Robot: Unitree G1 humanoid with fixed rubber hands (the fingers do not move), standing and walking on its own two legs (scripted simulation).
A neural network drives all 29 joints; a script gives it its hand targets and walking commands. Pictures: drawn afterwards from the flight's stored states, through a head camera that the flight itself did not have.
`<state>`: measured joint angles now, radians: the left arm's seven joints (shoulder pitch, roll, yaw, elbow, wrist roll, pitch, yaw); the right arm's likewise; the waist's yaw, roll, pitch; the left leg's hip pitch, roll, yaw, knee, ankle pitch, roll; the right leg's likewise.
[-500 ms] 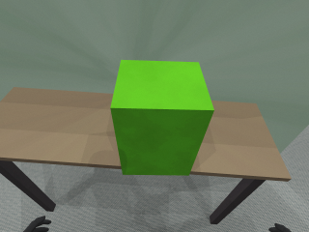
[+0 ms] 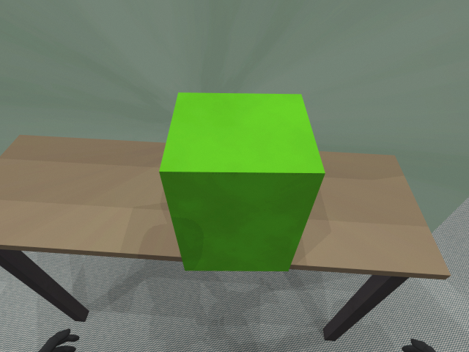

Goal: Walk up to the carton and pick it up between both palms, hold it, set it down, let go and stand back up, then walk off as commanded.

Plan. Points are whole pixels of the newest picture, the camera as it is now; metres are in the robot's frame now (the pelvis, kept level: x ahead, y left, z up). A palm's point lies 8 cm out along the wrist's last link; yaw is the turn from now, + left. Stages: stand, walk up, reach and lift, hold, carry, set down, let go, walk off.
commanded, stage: walk up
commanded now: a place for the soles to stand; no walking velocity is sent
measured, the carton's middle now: (238, 189) +0.39 +0.00 +0.08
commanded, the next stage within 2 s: reach and lift in 0.36 s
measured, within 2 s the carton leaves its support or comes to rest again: neither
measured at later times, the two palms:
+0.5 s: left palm out of the picture +0.14 +0.30 -0.07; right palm out of the picture +0.12 -0.34 -0.07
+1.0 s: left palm (85, 333) +0.18 +0.24 -0.02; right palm out of the picture +0.14 -0.28 -0.02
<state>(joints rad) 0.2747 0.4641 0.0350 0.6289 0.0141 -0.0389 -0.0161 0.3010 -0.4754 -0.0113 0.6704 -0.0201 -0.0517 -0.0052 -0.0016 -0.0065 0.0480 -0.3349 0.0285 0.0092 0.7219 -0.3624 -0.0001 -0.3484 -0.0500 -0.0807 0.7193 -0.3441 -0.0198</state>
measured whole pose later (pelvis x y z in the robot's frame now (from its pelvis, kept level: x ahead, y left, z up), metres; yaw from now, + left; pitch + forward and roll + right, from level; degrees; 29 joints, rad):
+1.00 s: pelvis -0.01 -0.02 +0.02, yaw -1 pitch -8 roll +0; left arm 0.15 0.30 0.04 0.41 0.01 0.22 0.05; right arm 0.18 -0.26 -0.08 0.70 0.03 -0.23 0.04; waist 0.00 -0.05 0.06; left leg -0.11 0.05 0.02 0.46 -0.23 -0.03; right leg -0.13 -0.01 -0.08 0.47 -0.21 -0.03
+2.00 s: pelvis +0.01 -0.01 +0.03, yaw -1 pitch -6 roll +0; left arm 0.26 0.17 0.02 -0.13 -0.11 0.24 0.14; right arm 0.28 -0.22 -0.05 -0.03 0.24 0.05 0.00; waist 0.00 -0.01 0.06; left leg -0.08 0.05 0.02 0.38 -0.20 -0.03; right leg -0.09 -0.01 -0.08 0.37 -0.18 -0.02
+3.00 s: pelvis +0.01 -0.01 +0.03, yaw -1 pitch -5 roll +0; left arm -0.47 0.24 0.14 -0.10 -0.12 0.83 0.10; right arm -0.57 -0.38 0.00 0.26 0.44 0.45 -0.10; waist 0.00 -0.01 0.06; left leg -0.08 0.06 0.02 0.38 -0.20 -0.03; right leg -0.09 0.00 -0.08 0.37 -0.18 -0.02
